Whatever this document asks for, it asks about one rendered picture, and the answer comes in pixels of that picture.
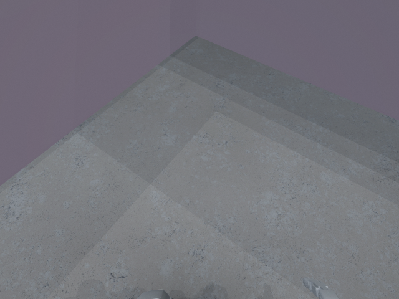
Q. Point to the right robot hand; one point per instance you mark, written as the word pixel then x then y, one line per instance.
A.
pixel 319 289

